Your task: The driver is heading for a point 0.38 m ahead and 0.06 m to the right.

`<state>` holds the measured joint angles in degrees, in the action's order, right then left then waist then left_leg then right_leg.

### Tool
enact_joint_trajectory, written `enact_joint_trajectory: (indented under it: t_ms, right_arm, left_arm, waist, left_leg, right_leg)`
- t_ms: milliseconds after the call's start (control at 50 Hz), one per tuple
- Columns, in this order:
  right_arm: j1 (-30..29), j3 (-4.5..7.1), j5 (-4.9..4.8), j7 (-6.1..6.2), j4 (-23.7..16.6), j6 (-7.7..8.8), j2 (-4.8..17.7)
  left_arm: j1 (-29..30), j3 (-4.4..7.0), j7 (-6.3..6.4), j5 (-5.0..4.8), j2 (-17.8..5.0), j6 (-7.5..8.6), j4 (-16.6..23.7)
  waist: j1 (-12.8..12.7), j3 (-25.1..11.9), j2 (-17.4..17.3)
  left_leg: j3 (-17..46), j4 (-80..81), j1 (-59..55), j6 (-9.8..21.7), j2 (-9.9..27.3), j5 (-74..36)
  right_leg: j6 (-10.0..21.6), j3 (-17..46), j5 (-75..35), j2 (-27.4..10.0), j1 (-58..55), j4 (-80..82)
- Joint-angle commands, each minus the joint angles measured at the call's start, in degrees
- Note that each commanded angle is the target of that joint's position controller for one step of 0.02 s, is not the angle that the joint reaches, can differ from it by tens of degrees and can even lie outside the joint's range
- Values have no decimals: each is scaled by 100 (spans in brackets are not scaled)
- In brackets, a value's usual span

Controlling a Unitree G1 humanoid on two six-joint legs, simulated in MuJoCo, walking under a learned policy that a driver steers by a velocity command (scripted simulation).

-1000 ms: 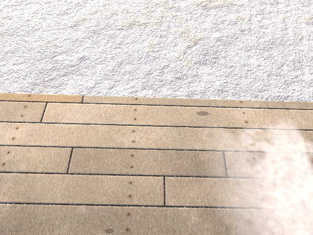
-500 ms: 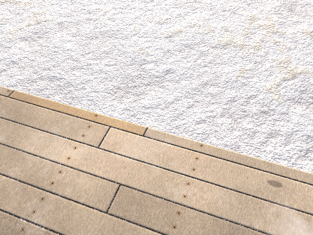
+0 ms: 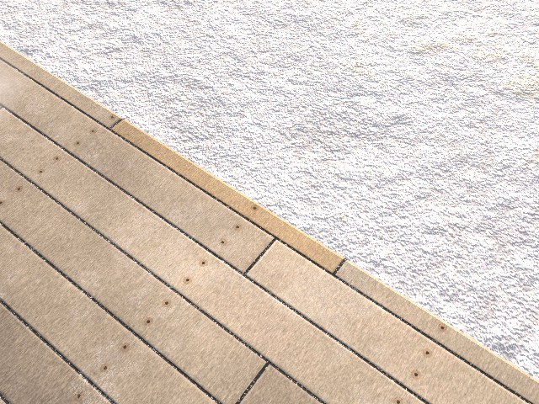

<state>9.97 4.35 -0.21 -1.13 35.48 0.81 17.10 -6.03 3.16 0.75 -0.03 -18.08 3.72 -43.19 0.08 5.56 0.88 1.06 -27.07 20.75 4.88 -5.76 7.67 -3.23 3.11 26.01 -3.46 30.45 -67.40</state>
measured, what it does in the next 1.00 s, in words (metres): walks ahead: right foot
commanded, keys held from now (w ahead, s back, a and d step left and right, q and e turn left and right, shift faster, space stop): no key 1.00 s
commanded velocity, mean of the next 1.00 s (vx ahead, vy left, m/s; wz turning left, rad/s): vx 0.05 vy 0.00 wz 0.14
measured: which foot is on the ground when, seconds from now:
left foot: down 0.00-1.00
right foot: up 0.00-0.24, down 0.26-1.00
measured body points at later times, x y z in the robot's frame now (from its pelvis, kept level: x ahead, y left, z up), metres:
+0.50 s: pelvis +0.10 -0.05 +0.00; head +0.11 -0.05 +0.45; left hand +0.25 +0.20 -0.10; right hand +0.24 -0.29 -0.12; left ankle +0.07 +0.08 -0.73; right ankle +0.15 -0.15 -0.73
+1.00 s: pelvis +0.12 -0.04 +0.00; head +0.12 -0.04 +0.45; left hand +0.23 +0.22 -0.11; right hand +0.23 -0.28 -0.13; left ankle +0.07 +0.08 -0.73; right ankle +0.15 -0.15 -0.73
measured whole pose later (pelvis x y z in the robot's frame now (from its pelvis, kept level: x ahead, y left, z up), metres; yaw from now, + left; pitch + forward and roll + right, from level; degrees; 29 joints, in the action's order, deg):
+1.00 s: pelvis +0.12 -0.04 +0.00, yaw +6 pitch -2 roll +0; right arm 14.4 2.8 0.0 1.9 49.6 -0.7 11.8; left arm -9.4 2.9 0.7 0.0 -12.5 0.1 -45.2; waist -0.6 1.5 0.3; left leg 4.9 -29.7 8.5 -0.2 -1.1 19.4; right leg 0.3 -0.4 13.7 0.6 13.7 -29.2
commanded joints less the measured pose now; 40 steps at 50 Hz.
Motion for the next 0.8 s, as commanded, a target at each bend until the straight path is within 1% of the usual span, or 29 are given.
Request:
enact_joint_trajectory:
  t_ms: [20, 40, 80, 100, 120, 160, 180, 200, 220, 240, 260, 280, 300, 320, 340, 360, 380, 400, 420, 440, 460, 480, 500, 520, 540, 560, 580, 660, 800]
  right_arm:
    - [-73, 295, 16, 127, -363, 46, 901]
    - [-42, 295, -17, 168, -333, 15, 902]
    - [-21, 277, -29, 235, -274, -54, 886]
    - [-19, 257, -19, 253, -243, -78, 849]
    - [44, 227, -9, 256, -182, -83, 794]
    - [100, 184, 7, 238, -104, -110, 720]
    - [122, 162, 11, 224, -71, -122, 694]
    - [121, 136, 9, 211, -47, -126, 658]
    - [61, 99, -9, 205, -33, -123, 590]
    - [-12, 47, -22, 205, -23, -108, 473]
    - [197, -36, 60, 213, 9, -64, 213]
    - [889, -72, 141, 217, 95, -45, 118]
    - [976, -39, 54, 255, 143, -74, 253]
    - [755, 9, 34, 289, 139, -129, 476]
    - [574, 27, 30, 315, 155, -191, 474]
    - [542, 20, 49, 317, 214, -265, 388]
    - [563, 5, 77, 295, 246, -316, 337]
    - [552, -19, 80, 249, 264, -326, 262]
    - [478, -23, 84, 218, 277, -332, 303]
    - [523, -4, 56, 202, 352, -301, 347]
    - [501, -22, 53, 190, 366, -260, 261]
    - [468, -29, 64, 200, 433, -234, 214]
    - [435, -15, 84, 205, 418, -217, 259]
    - [429, -16, 92, 205, 453, -191, 252]
    - [445, -6, 75, 204, 490, -169, 275]
    - [457, -7, 60, 206, 521, -153, 253]
    - [449, -7, 51, 209, 537, -148, 245]
    - [491, -9, 42, 228, 632, -154, 201]
    - [551, -10, 37, 285, 837, -131, 177]
  left_arm:
    - [-651, 136, 62, 44, -478, -73, 175]
    - [-583, 108, 60, 67, -428, -82, 186]
    - [-428, 79, 39, 69, -351, -83, 212]
    - [-298, 65, 26, 57, -321, -91, 257]
    - [-154, 60, 19, 19, -295, -102, 308]
    - [119, 90, 5, -3, -364, -124, 435]
    - [203, 104, -11, 2, -382, -123, 491]
    - [230, 123, -34, 14, -393, -110, 539]
    - [159, 138, -62, 29, -365, -86, 551]
    - [-9, 141, -90, 59, -296, -50, 522]
    - [-59, 160, -88, 164, -435, -18, 563]
    - [-26, 209, -58, 234, -800, -22, 677]
    - [-10, 102, -62, 245, -403, -57, 591]
    - [106, 16, -101, 177, -170, -65, 601]
    - [160, 3, -122, 128, -169, -103, 572]
    - [257, 3, -137, 73, -231, -135, 584]
    - [333, 5, -144, 43, -269, -147, 587]
    - [311, -15, -163, 50, -239, -164, 581]
    - [230, -18, -174, 62, -225, -175, 568]
    - [207, -8, -176, 61, -258, -171, 616]
    - [238, -15, -171, 61, -244, -161, 617]
    - [189, -27, -167, 50, -165, -154, 598]
    - [201, -6, -168, 40, -197, -149, 615]
    - [196, -13, -169, 21, -122, -151, 631]
    - [151, -13, -169, 11, -77, -157, 629]
    - [119, -1, -165, 8, -74, -170, 619]
    - [108, 4, -164, 3, -57, -184, 621]
    - [92, 21, -152, 10, -5, -237, 591]
    - [2, 65, -85, 8, -7, -262, 449]
  waist:
    - [-256, -1253, -302]
    - [-195, -1359, -335]
    - [-106, -1538, -466]
    - [-58, -1536, -545]
    - [11, -1488, -615]
    - [118, -1332, -662]
    - [148, -1242, -715]
    - [141, -1158, -771]
    - [48, -1092, -794]
    - [-114, -1050, -779]
    - [-65, -1112, -455]
    - [311, -1378, 560]
    - [318, -1469, 1201]
    - [237, -1279, 1087]
    - [194, -1202, 966]
    - [227, -1113, 871]
    - [259, -1041, 794]
    - [243, -943, 684]
    - [112, -802, 513]
    - [23, -725, 202]
    - [49, -725, 141]
    - [-7, -737, 33]
    - [20, -770, 94]
    - [-10, -850, 26]
    - [-40, -889, -51]
    - [-46, -938, -126]
    - [-64, -929, -174]
    - [-58, -786, -161]
    - [-49, -651, -124]
  left_leg:
    - [1344, 621, -778, 1233, 1509, -3768]
    - [1267, 562, -752, 1159, 1471, -3800]
    - [1080, 488, -619, 994, 1349, -3526]
    - [1071, 490, -550, 936, 1322, -3243]
    - [1119, 507, -526, 893, 1323, -2866]
    - [1259, 402, -566, 818, 1339, -2223]
    - [1385, 321, -598, 799, 1380, -1981]
    - [1527, 216, -631, 767, 1421, -1759]
    - [1627, 83, -611, 676, 1394, -1467]
    - [1668, -38, -477, 499, 1270, -1038]
    - [1580, -277, -247, 166, 966, -357]
    - [1125, -967, 95, -199, 408, 1441]
    - [747, -1289, 40, -508, 340, 2210]
    - [650, -1320, -12, -626, 545, 2026]
    - [583, -1112, -67, -627, 605, 1647]
    - [557, -766, -281, -628, 655, 1293]
    - [577, -388, -608, -595, 712, 849]
    - [584, -145, -879, -542, 717, 574]
    - [607, -50, -852, -448, 710, 570]
    - [591, -88, -624, -356, 684, 736]
    - [610, -28, -550, -317, 700, 685]
    - [615, -2, -580, -321, 721, 631]
    - [641, 55, -542, -337, 760, 470]
    - [663, 51, -621, -368, 782, 233]
    - [673, 34, -613, -372, 783, 104]
    - [668, 36, -623, -368, 789, 38]
    - [679, 47, -598, -362, 789, -12]
    - [696, 110, -590, -356, 792, 26]
    - [686, 181, -648, -363, 794, 10]
  right_leg:
    - [-160, -2, -374, 19, 11, 821]
    - [-185, -40, -755, 65, -41, 1114]
    - [-188, -72, -1462, 133, -394, 1603]
    - [-176, -74, -1666, 154, -522, 1793]
    - [-154, -70, -1744, 170, -617, 1985]
    - [-82, -59, -1706, 208, -701, 2327]
    - [-24, -56, -1596, 230, -724, 2516]
    - [59, -57, -1512, 247, -796, 2764]
    - [170, -86, -1677, 264, -1034, 3219]
    - [307, -112, -2358, 247, -1549, 3948]
    - [491, 377, -3835, -225, -2156, 4271]
    - [1000, 1157, -5163, -1166, -2762, 4167]
    - [1754, 1833, -4700, -1672, -2436, 4404]
    - [1834, 1982, -3948, -1566, -2177, 4584]
    - [1617, 1791, -3387, -1305, -2130, 4598]
    - [1367, 1496, -2953, -1072, -1953, 4584]
    - [1141, 1266, -2468, -903, -1703, 4592]
    - [931, 1014, -1943, -658, -1490, 4608]
    - [771, 752, -1458, -412, -1384, 4593]
    - [668, 476, -1181, -246, -1525, 4596]
    - [633, 388, -1368, -206, -1712, 4453]
    - [632, 335, -1538, -163, -1765, 4416]
    - [705, 346, -1814, -209, -1858, 4320]
    - [742, 295, -2107, -184, -1934, 4224]
    - [748, 231, -2313, -142, -2044, 4134]
    - [742, 186, -2411, -110, -2122, 4068]
    - [737, 160, -2469, -91, -2163, 4039]
    - [703, 102, -2424, -36, -2137, 4045]
    - [619, 55, -2374, 15, -2137, 4094]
